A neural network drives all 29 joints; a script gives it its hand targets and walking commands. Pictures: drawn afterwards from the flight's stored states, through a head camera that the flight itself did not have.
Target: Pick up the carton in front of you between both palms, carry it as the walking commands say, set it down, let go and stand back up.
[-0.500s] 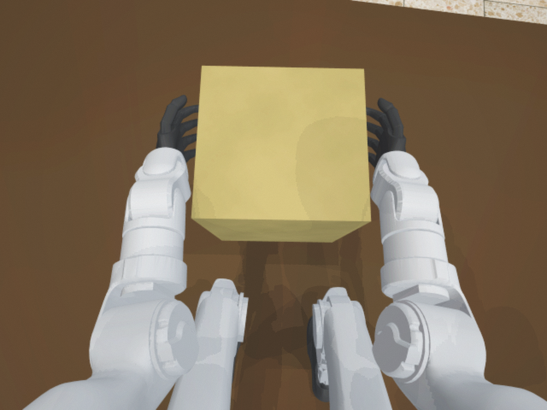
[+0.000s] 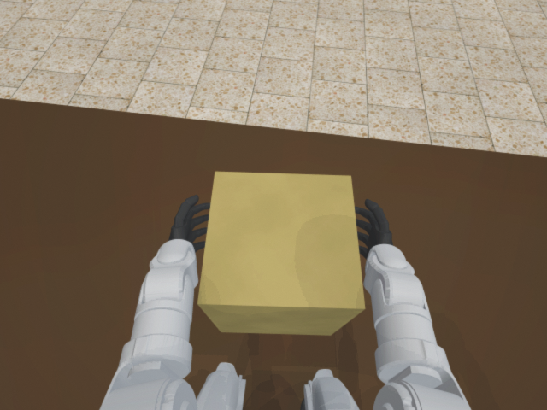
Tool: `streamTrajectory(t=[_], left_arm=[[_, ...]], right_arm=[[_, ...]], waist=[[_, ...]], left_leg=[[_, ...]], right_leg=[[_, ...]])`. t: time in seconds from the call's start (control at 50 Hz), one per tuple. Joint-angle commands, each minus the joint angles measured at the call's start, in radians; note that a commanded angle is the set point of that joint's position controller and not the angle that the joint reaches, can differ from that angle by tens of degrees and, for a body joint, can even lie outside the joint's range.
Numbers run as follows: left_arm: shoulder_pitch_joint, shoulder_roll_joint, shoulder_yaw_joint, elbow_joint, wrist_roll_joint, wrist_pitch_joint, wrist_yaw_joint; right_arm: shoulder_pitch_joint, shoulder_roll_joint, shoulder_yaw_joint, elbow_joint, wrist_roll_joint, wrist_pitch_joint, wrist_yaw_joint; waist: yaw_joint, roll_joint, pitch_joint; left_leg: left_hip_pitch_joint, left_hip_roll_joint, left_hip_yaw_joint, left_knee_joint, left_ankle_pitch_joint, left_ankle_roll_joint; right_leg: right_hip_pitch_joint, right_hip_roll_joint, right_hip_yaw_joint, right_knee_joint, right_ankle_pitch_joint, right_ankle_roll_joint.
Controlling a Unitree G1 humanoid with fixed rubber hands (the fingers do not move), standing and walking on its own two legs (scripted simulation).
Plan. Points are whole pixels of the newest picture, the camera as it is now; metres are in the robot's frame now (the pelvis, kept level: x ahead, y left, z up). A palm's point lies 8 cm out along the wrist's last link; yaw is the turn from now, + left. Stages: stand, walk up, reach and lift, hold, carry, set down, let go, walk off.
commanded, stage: reach and lift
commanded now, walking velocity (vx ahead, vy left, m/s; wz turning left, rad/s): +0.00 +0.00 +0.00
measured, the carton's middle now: (279, 262) +0.37 +0.01 -0.10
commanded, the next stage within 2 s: hold in 1.48 s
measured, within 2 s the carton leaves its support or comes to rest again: neither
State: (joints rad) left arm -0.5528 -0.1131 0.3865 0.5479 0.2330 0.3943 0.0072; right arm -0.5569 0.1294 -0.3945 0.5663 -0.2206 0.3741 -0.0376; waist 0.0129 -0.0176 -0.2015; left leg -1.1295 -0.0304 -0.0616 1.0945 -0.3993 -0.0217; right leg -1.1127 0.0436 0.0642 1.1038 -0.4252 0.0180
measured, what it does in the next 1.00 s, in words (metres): rises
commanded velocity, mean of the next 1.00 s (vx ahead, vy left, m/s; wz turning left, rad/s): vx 0.00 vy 0.00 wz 0.00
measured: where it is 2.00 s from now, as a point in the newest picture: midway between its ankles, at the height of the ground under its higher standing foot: outside the picture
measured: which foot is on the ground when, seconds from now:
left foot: down 0.00-1.00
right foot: down 0.00-1.00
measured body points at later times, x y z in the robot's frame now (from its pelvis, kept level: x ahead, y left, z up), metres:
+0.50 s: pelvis +0.03 +0.00 +0.09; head +0.01 +0.00 +0.54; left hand +0.34 +0.15 +0.11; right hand +0.34 -0.15 +0.11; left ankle +0.06 +0.13 -0.65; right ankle +0.05 -0.13 -0.65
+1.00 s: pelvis +0.03 +0.00 +0.10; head +0.01 +0.00 +0.55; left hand +0.34 +0.15 +0.12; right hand +0.34 -0.15 +0.12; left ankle +0.06 +0.13 -0.65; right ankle +0.05 -0.13 -0.65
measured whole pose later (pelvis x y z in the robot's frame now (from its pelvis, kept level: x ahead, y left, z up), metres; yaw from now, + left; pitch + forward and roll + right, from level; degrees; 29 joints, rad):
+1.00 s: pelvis +0.03 +0.00 +0.10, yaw +0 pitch -5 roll +0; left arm -0.33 -0.17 0.29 0.35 0.30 0.63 -0.03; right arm -0.33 0.17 -0.31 0.36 -0.31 0.62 0.02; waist 0.00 0.00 0.03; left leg -0.16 -0.02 -0.07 0.43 -0.20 -0.01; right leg -0.14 0.01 0.07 0.43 -0.22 0.01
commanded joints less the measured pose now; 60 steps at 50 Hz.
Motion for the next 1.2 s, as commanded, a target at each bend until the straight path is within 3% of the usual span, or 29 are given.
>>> streamTrajectory(t=[0.0,0.32,0.4,0.48,0.58,0.76,1.18], left_arm=[[-0.508,-1.049,-0.589,0.034,-0.150,-0.012,-0.239],[-0.234,-1.027,-0.701,-0.113,-0.178,0.088,-0.242],[-0.196,-1.015,-0.710,-0.173,-0.182,0.142,-0.246],[-0.184,-0.989,-0.651,-0.155,-0.155,0.186,-0.250],[-0.265,-0.984,-0.585,-0.120,-0.123,0.193,-0.261],[-0.336,-1.014,-0.615,-0.146,-0.140,0.192,-0.263],[-0.167,-0.974,-0.667,-0.283,-0.175,0.239,-0.247]], right_arm=[[-0.507,1.061,0.599,0.041,0.145,-0.004,0.249],[-0.231,1.024,0.694,-0.116,0.155,0.099,0.261],[-0.190,1.013,0.700,-0.172,0.163,0.156,0.265],[-0.172,0.982,0.640,-0.149,0.138,0.202,0.272],[-0.258,0.975,0.582,-0.118,0.110,0.209,0.290],[-0.336,0.988,0.613,-0.148,0.124,0.205,0.297],[-0.165,0.954,0.663,-0.286,0.156,0.253,0.281]], waist=[[0.005,0.017,-0.564],[-0.001,0.011,-0.247],[-0.010,0.007,-0.150],[-0.010,0.013,-0.017],[-0.006,0.023,0.044],[-0.011,0.016,-0.039],[-0.010,0.017,-0.052]], left_leg=[[0.501,-0.105,0.013,-0.196,0.263,0.018],[0.919,-0.075,-0.019,-0.549,0.423,0.019],[1.002,-0.070,-0.020,-0.634,0.409,0.019],[1.006,-0.063,-0.011,-0.689,0.302,0.025],[0.999,-0.055,0.000,-0.705,0.193,0.030],[1.054,-0.055,0.000,-0.704,0.219,0.023],[1.137,-0.064,-0.010,-0.741,0.441,0.011]], right_leg=[[0.389,0.099,-0.008,-0.217,0.238,-0.018],[0.828,0.057,0.024,-0.578,0.418,-0.016],[0.913,0.052,0.020,-0.664,0.408,-0.020],[0.928,0.045,0.014,-0.720,0.305,-0.026],[0.915,0.038,0.004,-0.734,0.194,-0.031],[0.951,0.044,-0.002,-0.729,0.211,-0.028],[1.052,0.052,0.007,-0.765,0.434,-0.015]])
